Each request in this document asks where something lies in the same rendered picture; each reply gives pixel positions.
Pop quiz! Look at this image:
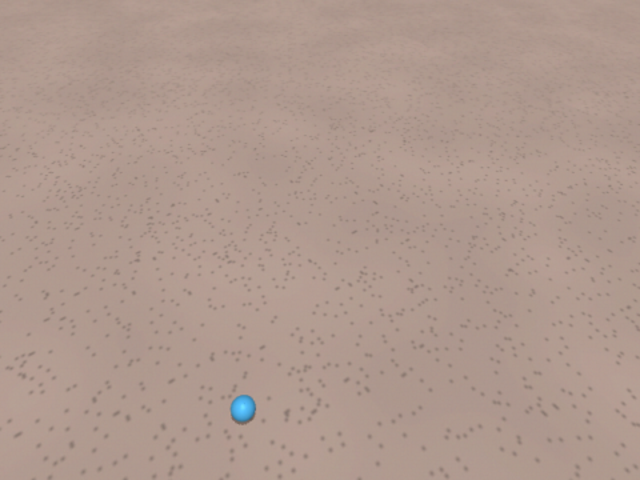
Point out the ball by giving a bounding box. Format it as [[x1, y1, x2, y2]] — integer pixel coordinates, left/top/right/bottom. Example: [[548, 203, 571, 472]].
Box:
[[231, 395, 256, 422]]

